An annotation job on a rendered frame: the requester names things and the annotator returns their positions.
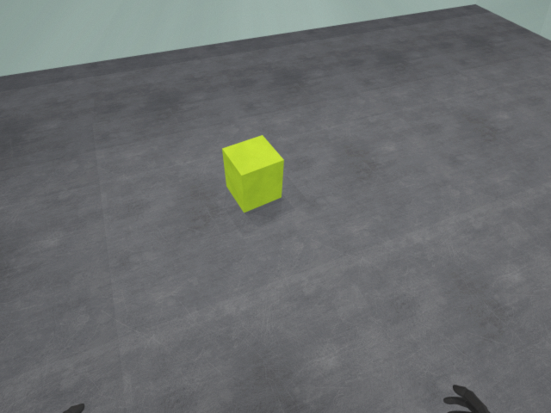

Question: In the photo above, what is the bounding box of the robot right hand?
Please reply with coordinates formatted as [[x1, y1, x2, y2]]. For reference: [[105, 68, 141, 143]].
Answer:
[[443, 385, 490, 413]]

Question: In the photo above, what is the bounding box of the carton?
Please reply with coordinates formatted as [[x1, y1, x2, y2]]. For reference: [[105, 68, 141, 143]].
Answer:
[[222, 135, 284, 213]]

